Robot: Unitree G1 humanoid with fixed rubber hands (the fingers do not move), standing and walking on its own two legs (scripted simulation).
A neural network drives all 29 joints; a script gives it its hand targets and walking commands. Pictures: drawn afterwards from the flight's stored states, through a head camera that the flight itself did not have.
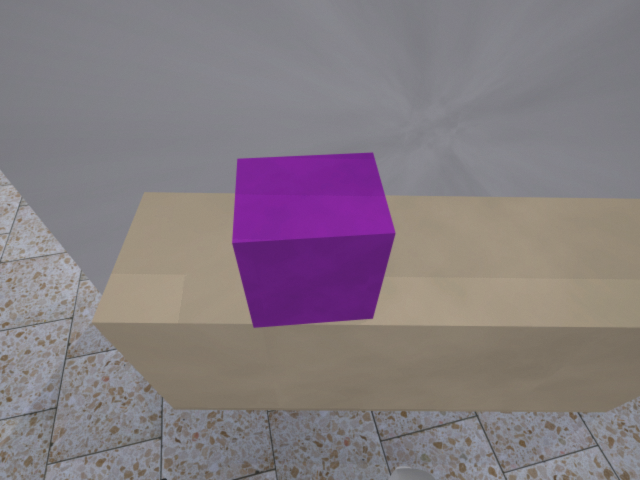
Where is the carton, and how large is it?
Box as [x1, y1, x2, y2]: [232, 153, 394, 327]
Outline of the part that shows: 372,153 237,159 232,243 254,327 372,318 394,236 394,229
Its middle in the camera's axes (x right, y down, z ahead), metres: -0.02 +0.01 +0.67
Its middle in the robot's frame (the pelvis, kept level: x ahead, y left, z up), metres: +0.50 +0.01 -0.07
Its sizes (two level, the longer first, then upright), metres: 0.221 0.173 0.250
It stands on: a pedestal, 0.56 m high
